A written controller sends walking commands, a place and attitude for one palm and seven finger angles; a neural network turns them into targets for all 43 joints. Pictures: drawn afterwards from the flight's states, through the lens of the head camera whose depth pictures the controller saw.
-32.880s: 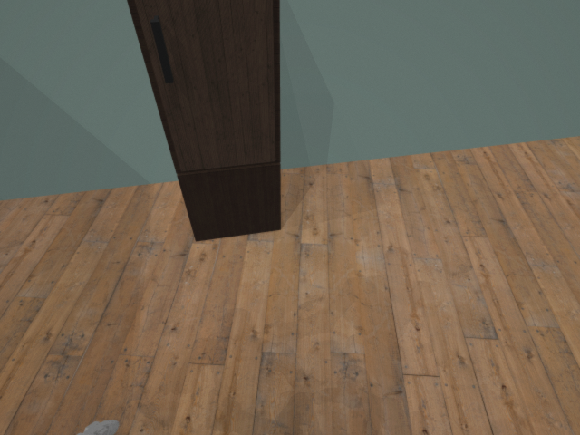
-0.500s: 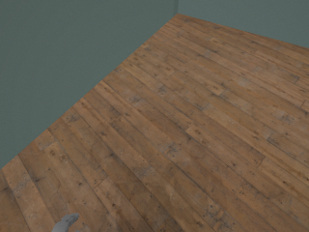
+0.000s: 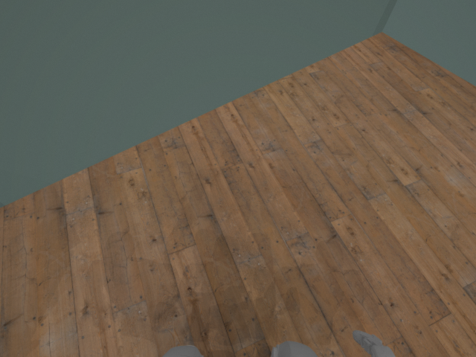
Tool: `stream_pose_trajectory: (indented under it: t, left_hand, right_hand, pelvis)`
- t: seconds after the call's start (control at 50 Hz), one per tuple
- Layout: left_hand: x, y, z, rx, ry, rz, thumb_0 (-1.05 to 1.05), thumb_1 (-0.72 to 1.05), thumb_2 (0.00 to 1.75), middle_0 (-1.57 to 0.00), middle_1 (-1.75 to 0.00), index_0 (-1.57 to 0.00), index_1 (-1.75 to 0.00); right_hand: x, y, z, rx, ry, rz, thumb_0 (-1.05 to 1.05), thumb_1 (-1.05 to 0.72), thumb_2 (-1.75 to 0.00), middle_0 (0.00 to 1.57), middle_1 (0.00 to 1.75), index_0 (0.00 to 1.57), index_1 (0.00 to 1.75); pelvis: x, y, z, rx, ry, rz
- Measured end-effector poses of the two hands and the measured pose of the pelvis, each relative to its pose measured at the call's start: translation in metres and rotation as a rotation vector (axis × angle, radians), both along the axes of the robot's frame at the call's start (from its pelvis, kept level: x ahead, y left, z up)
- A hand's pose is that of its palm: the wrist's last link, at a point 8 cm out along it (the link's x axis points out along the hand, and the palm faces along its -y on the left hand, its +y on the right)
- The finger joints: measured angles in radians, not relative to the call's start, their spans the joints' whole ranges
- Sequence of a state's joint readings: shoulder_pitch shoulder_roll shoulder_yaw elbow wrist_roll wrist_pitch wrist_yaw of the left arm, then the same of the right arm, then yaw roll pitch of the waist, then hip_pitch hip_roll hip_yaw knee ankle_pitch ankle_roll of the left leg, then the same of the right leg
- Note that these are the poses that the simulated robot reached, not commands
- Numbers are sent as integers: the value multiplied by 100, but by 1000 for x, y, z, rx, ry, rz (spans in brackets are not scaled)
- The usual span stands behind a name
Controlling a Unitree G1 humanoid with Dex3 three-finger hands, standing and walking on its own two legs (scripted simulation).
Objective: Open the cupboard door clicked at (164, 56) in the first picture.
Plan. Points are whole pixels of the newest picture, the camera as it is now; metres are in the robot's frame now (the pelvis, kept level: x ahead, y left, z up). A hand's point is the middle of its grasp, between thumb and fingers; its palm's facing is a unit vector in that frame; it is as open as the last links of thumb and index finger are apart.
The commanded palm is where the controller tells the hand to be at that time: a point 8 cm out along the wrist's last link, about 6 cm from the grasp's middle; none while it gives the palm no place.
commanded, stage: turn to face it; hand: left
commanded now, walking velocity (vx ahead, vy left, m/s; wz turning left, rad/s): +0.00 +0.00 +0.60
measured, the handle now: out of the picture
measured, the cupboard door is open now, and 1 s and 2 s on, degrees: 44 44 44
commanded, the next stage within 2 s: none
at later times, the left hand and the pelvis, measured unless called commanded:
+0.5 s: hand out of the picture +0.06 +0.14 -0.14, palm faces +0.28 -0.93 -0.25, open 7.4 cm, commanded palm none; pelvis +0.03 -0.07 +0.01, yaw +18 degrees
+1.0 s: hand out of the picture +0.02 +0.16 -0.14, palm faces +0.57 -0.76 -0.31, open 7.4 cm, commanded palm none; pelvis +0.06 -0.08 +0.00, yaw +35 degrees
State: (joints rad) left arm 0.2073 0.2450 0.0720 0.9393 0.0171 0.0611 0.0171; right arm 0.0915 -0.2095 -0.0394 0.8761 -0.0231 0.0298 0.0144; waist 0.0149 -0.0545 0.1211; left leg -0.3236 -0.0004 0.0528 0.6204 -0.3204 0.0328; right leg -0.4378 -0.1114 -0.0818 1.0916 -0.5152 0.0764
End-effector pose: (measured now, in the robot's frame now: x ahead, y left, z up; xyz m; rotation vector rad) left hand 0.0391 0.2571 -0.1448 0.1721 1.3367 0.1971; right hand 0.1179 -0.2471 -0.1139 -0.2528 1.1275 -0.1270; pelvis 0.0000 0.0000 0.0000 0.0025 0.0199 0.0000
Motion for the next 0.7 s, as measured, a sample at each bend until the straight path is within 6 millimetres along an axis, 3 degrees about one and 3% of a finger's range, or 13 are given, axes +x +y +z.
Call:
stream_pose_trajectory:
  t: [0.14, 0.24, 0.3, 0.38, 0.46, 0.56, 0.64, 0.7]
  left_hand:
    - [36, -2, 26, 34, -137, 35, 0, 91, 89, -20, -30, -20, -30]
    - [55, -20, 38, 73, -208, 46, 0, 91, 89, -20, -30, -20, -30]
    - [55, -34, 40, 105, -240, 58, 0, 91, 89, -20, -30, -20, -30]
    - [36, -54, 46, 95, -209, 110, 0, 91, 89, -20, -30, -20, -30]
    - [12, -69, 42, 59, -167, 174, 0, 91, 89, -20, -30, -20, -30]
    - [-27, -75, 25, 16, -117, 279, 0, 91, 89, -21, -30, -21, -30]
    - [-63, -65, 1, -7, -72, 373, 0, 90, 89, -21, -30, -21, -30]
    - [-81, -55, -4, 5, -28, 423, 0, 91, 89, -21, -30, -20, -30]
  right_hand:
    - [-14, -9, -1, 8, 92, 34, 1, -91, -90, 20, 30, 20, 30]
    - [-17, -33, -15, 33, 142, 41, 1, -91, -90, 21, 30, 20, 30]
    - [-10, -51, -28, 43, 158, 49, 1, -91, -90, 20, 30, 20, 30]
    - [9, -62, -24, 39, 167, 89, 1, -91, -90, 20, 30, 20, 30]
    - [35, -58, -13, 37, 153, 149, 1, -91, -90, 20, 30, 20, 30]
    - [77, -33, -6, 20, 112, 271, 1, -91, -90, 20, 30, 20, 30]
    - [110, -3, -7, -3, 28, 371, 1, -91, -90, 20, 30, 20, 30]
    - [121, 12, -3, -11, -9, 419, 1, -91, -90, 20, 30, 20, 30]
  pelvis:
    - [6, -15, 11, -20, 8, 79]
    - [13, -39, 7, -13, 13, 137]
    - [17, -54, 0, 10, 12, 172]
    - [22, -61, 8, 26, -1, 232]
    - [27, -66, 14, 43, -3, 287]
    - [29, -62, 11, 37, -5, 357]
    - [29, -50, -5, 12, -4, 415]
    - [28, -48, -7, 14, -10, 440]
